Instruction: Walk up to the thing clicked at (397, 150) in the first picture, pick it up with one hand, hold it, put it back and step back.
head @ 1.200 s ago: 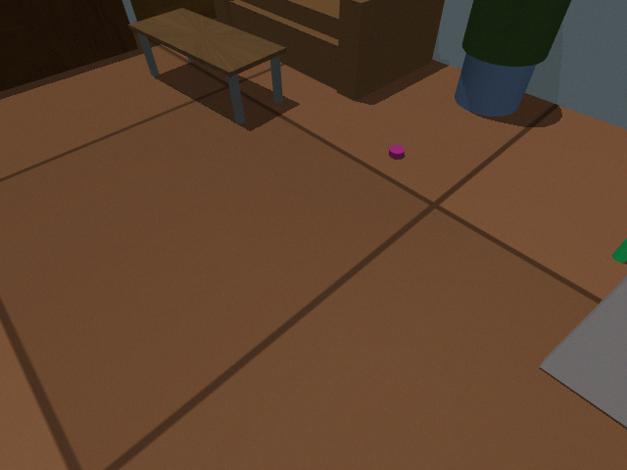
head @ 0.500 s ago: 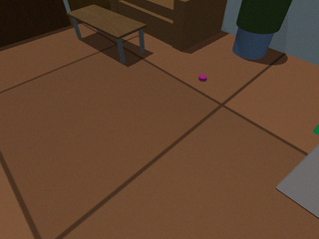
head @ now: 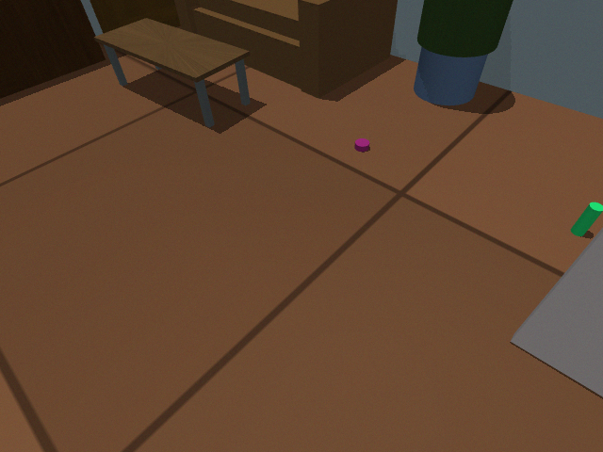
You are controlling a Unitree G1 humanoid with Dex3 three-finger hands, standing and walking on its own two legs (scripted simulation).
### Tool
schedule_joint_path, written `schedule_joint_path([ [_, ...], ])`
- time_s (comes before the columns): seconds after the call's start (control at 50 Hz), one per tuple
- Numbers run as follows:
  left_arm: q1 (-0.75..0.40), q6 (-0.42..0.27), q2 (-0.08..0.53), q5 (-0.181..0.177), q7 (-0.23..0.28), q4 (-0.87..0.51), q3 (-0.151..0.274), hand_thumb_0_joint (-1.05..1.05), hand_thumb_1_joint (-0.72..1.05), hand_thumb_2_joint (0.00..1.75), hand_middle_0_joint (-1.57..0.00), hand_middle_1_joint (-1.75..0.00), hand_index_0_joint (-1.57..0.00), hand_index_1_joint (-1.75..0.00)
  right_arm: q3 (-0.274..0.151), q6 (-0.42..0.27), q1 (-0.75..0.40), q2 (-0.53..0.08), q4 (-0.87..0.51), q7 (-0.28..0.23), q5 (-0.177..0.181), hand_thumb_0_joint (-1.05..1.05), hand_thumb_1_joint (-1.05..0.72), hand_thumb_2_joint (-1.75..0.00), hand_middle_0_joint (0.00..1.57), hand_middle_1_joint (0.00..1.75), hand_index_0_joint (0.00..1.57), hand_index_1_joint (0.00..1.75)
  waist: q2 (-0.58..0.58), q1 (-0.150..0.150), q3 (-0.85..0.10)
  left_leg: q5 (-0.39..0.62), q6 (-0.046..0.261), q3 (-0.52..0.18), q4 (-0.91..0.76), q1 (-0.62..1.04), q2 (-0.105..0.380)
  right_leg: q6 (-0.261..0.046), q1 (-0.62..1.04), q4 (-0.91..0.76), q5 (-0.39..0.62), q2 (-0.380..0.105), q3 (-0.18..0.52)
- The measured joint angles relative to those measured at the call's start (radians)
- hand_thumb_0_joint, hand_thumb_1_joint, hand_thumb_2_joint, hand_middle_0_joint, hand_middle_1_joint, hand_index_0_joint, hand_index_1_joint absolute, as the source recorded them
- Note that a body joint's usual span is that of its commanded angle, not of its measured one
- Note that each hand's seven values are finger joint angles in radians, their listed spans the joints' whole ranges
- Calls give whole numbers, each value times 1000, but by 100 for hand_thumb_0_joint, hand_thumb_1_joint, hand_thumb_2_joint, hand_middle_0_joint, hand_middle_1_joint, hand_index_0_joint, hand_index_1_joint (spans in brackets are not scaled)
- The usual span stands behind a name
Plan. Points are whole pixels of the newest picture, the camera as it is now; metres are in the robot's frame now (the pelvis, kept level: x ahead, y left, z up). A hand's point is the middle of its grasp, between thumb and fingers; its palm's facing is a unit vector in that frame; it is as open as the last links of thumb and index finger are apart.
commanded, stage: walk up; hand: left
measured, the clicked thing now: (362, 145) +1.82 -0.23 -0.76
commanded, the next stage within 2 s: none
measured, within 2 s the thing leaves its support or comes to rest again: neither
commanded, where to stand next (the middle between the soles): +1.61 +0.17 m, yaw -94 degrees
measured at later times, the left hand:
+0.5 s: hand (172, 372) +0.29 +0.25 -0.13, palm faces -0.31 -0.83 -0.47, open 7.4 cm
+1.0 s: hand (273, 166) +0.80 +0.12 -0.11, palm faces -0.66 -0.55 -0.51, open 7.4 cm
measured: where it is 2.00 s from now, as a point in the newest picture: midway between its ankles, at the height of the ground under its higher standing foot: (329, 261)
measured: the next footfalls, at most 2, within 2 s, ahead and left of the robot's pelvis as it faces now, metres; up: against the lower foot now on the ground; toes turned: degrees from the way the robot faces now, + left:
right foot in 0.24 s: +0.12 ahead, -0.19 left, +0.00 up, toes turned -21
left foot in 0.64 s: +0.50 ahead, +0.07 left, +0.00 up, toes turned -26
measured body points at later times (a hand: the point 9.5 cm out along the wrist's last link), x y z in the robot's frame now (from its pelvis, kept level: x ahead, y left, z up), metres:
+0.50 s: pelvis +0.18 -0.02 -0.01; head +0.17 -0.06 +0.43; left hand +0.30 +0.29 -0.10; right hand +0.22 -0.37 -0.12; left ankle +0.36 +0.08 -0.69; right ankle +0.08 -0.18 -0.74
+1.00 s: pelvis +0.48 +0.01 -0.01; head +0.48 -0.03 +0.44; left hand +0.83 +0.15 -0.08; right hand +0.24 -0.24 -0.13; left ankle +0.47 +0.09 -0.74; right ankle +0.50 -0.15 -0.71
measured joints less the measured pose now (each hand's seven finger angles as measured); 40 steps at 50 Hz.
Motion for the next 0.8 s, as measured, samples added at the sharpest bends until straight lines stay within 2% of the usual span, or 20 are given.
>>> schedule_joint_path([
  [0.02, 16, 8, 5, 1, -6, -1, 7, 1, 90, 89, -20, -30, -20, -30, -12, -11, 1, -9, -31, 7, -2, 0, -90, -89, 20, 30, 21, 30, 1, -7, -6, 20, 4, 21, -4, -2, -1, 3, -36, 54, -42, -3, 10],
  [0.06, 28, 24, 12, 5, -10, 4, 14, 1, 90, 89, -20, -30, -20, -30, -33, -25, 5, -32, -85, 12, -4, 0, -90, -89, 20, 30, 21, 30, 23, -25, -12, 129, -3, 67, -28, 3, 21, 0, -144, 235, -119, -17, -39],
  [0.12, 28, 27, 43, -1, -26, -10, 25, 2, 90, 89, -20, -30, -20, -30, -50, -26, 26, -56, -108, 14, -7, 0, -90, -89, 20, 30, 21, 30, 31, -31, -14, 112, -26, 126, -53, 53, 37, 1, -248, 395, -123, -74, -89],
  [0.2, 43, 4, 84, -12, -52, -53, 44, 1, 90, 89, -20, -30, -20, -30, -63, -7, 43, -103, -100, 32, -15, 0, -90, -89, 20, 30, 20, 30, 66, -21, -22, 22, -46, 189, -5, 123, 79, 9, -232, 316, -62, -140, -140],
  [0.24, 60, -21, 123, -16, -51, -73, 56, 1, 90, 89, -20, -30, -20, -30, -65, 1, 47, -116, -107, 38, -23, 0, -90, -89, 20, 30, 20, 30, 69, -20, -35, -82, -27, 202, 130, 104, 107, 2, -187, 242, -35, -150, -155],
  [0.26, 60, -35, 135, -15, -39, -82, 65, 1, 90, 89, -20, -30, -20, -30, -67, 7, 45, -125, -110, 40, -24, 0, -90, -89, 20, 30, 20, 30, 84, -14, -37, -138, -18, 163, 263, 56, 125, 15, -198, 282, -46, -132, -157],
  [0.3, 65, -51, 127, -17, -6, -100, 71, 1, 90, 89, -20, -30, -20, -30, -66, 23, 31, -141, -108, 46, -17, 1, -91, -89, 20, 30, 20, 30, 123, 2, -31, -178, -26, 26, 519, -70, 91, 19, -206, 346, -98, -94, -162],
  [0.32, 74, -52, 112, -18, 8, -102, 65, 1, 90, 89, -20, -30, -20, -30, -62, 28, 19, -147, -106, 53, -14, 1, -91, -89, 20, 30, 20, 30, 142, 8, -26, -165, -32, -22, 600, -128, 67, 15, -186, 334, -105, -77, -160],
  [0.36, 98, -49, 80, -20, 26, -98, 43, 1, 90, 89, -20, -30, -20, -30, -48, 25, -6, -148, -113, 64, -5, 1, -91, -89, 19, 30, 20, 30, 169, 13, -14, -108, -39, -65, 658, -229, 47, 18, -122, 264, -93, -52, -148],
  [0.42, 138, -48, 49, -25, 39, -85, 17, 1, 90, 89, -20, -30, -20, -30, -27, 14, -24, -125, -149, 84, -4, 1, -91, -89, 19, 30, 20, 30, 160, 21, -1, 1, -44, -74, 587, -344, 59, 36, -24, 146, -65, -45, -101],
  [0.48, 174, -61, 37, -28, 43, -78, 6, 1, 90, 89, -20, -30, -20, -30, -16, 18, -24, -106, -192, 110, -9, 1, -91, -89, 20, 30, 20, 30, 132, 26, -1, 113, -54, -93, 495, -428, 89, 40, 48, 57, -59, -52, -45],
  [0.58, 195, -76, 46, -18, 48, -88, 4, 1, 89, 89, -21, -30, -21, -30, -27, 29, -17, -119, -230, 124, -18, 0, -91, -89, 20, 30, 20, 30, 102, 13, -3, 227, -63, -110, 315, -442, 122, 50, 114, 8, -110, -81, 40],
  [0.62, 187, -72, 68, -11, 54, -94, 8, 1, 89, 89, -21, -30, -21, -30, -43, 23, 0, -129, -242, 118, -14, 0, -90, -89, 20, 30, 20, 30, 85, 2, -3, 223, -56, -89, 243, -378, 115, 55, 115, 63, -175, -103, 76],
  [0.64, 178, -67, 86, -6, 60, -96, 11, 1, 89, 89, -21, -30, -21, -30, -52, 14, 8, -131, -247, 110, -13, 0, -90, -89, 20, 30, 20, 30, 67, -9, 1, 227, -62, -76, 235, -353, 100, 44, 84, 153, -214, -122, 88],
  [0.66, 153, -58, 107, -3, 70, -92, 17, 1, 89, 89, -21, -30, -21, -30, -61, 4, 13, -120, -252, 96, -14, 0, -91, -89, 20, 30, 20, 30, 34, -23, 19, 196, -63, -48, 292, -359, 82, 16, 27, 307, -242, -137, 107],
  [0.68, 123, -48, 124, -6, 83, -89, 20, 1, 89, 89, -21, -30, -21, -30, -64, -5, 23, -108, -253, 80, -8, 0, -91, -89, 20, 30, 20, 30, 11, -36, 36, 159, -59, -24, 335, -361, 75, -13, -45, 480, -258, -122, 118],
  [0.7, 93, -44, 137, -10, 93, -88, 21, 2, 90, 89, -20, -30, -20, -30, -63, -5, 35, -94, -246, 68, 1, 0, -91, -89, 20, 30, 20, 30, -3, -48, 47, 137, -52, -6, 344, -349, 73, -36, -118, 630, -244, -99, 104],
  [0.74, 50, -49, 154, -22, 95, -97, 21, 2, 90, 89, -20, -30, -20, -30, -57, 12, 64, -68, -222, 53, 5, 0, -91, -89, 20, 30, 20, 30, -25, -68, 52, 130, -37, 29, 292, -296, 70, -50, -237, 780, -154, -77, 23],
  [0.8, 25, -55, 164, -38, 71, -113, 25, 1, 90, 89, -20, -30, -20, -30, -50, 24, 121, -51, -204, 47, -7, 0, -91, -89, 20, 30, 20, 30, -34, -96, 36, 140, -12, 89, 169, -191, 60, -25, -337, 747, -58, -81, -106],
])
